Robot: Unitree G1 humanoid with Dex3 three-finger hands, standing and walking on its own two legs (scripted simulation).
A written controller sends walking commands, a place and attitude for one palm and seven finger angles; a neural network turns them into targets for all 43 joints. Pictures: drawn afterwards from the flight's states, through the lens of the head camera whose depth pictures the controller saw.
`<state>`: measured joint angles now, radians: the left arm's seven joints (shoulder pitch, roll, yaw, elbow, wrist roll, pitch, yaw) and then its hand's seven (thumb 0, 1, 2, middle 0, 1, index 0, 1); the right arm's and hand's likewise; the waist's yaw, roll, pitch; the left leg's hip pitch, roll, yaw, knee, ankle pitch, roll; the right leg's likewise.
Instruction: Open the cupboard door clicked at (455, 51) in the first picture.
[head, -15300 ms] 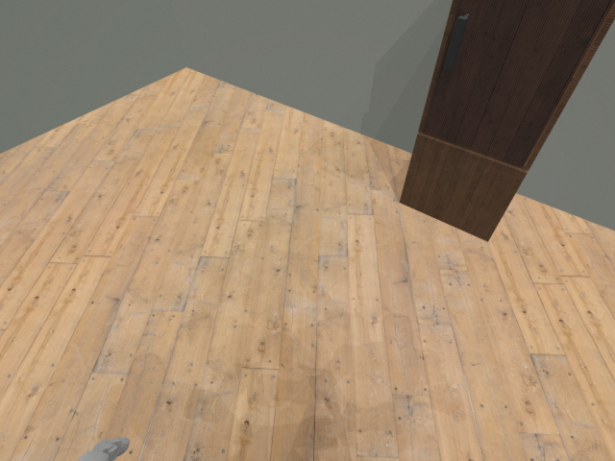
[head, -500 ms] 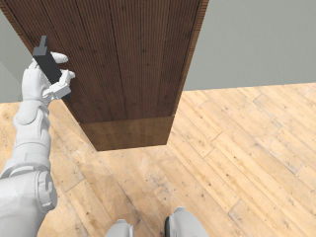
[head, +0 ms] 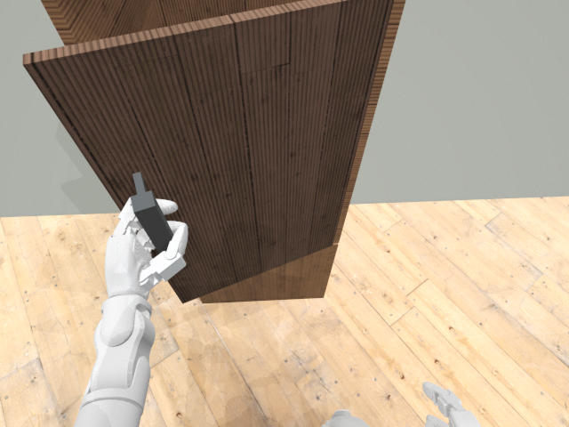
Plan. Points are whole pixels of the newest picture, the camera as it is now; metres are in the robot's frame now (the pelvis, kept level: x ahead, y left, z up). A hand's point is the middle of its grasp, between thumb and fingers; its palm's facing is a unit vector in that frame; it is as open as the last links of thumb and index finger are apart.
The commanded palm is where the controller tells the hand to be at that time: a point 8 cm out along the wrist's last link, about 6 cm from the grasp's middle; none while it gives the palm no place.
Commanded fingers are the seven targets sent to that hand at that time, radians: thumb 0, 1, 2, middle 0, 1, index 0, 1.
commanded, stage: pull the door open along its arc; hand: left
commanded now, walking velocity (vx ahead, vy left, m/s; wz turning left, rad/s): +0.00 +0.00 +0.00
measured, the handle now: (158, 222) +0.39 +0.19 +0.05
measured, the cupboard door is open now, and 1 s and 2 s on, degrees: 20 42 44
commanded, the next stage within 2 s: open thumb and fingers to let go in 0.54 s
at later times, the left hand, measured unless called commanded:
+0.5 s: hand (230, 310) +0.26 +0.08 +0.06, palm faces +0.44 -0.90 -0.02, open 6.4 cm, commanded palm +0.18 +0.10 +0.05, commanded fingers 0.00 0.90 0.90 -0.40 -1.35 -0.40 -1.35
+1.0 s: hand (240, 320) +0.25 +0.06 +0.06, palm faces +0.46 -0.89 -0.02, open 9.3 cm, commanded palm +0.20 +0.10 +0.05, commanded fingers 0.00 -0.43 0.33 -0.31 -1.21 -0.31 -1.21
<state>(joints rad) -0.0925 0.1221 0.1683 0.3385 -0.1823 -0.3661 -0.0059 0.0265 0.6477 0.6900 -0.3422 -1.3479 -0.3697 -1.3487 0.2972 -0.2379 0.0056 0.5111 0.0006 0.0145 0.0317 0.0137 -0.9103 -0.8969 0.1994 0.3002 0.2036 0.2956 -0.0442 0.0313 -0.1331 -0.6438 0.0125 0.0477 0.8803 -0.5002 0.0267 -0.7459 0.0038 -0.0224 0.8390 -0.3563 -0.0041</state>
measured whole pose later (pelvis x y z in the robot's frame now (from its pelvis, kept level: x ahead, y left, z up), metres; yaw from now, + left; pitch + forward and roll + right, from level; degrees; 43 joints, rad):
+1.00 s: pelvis -0.02 -0.05 -0.01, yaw +5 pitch +10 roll +1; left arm 0.23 -0.09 -0.21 -0.01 0.08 -0.24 0.52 0.01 0.18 0.59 -0.34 -1.27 -0.35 -1.27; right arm 0.20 -0.19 0.02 0.54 -0.08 -0.05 -0.02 0.02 -0.91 -0.90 0.20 0.30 0.20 0.30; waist 0.01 0.04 -0.12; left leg -0.62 0.00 -0.05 0.93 -0.49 -0.04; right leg -0.71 -0.02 -0.12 0.93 -0.41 -0.07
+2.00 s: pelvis -0.03 -0.01 -0.02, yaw +3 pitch +10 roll +0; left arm 0.34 0.03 -0.26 -0.15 0.01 -0.25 0.10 -0.01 -0.50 0.30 -0.13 -0.31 -0.15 -0.32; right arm 0.27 -0.22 0.04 0.42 -0.02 -0.10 0.00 0.02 -0.91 -0.90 0.20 0.30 0.20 0.30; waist 0.01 0.03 -0.10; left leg -0.66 -0.02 0.01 1.01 -0.52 0.02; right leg -0.75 -0.04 -0.06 0.98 -0.40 -0.02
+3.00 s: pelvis -0.03 -0.01 -0.03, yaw +4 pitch +11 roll -2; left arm 0.62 0.20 0.01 -0.38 -0.20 -0.26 -0.17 -0.01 -0.50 0.30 -0.15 -0.30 -0.16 -0.30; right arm 0.28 -0.23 0.02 0.39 0.03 -0.12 -0.06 0.02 -0.91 -0.90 0.20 0.30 0.21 0.30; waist 0.02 0.05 -0.13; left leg -0.73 0.00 -0.03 1.12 -0.58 0.01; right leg -0.80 -0.02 -0.10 1.05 -0.45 -0.03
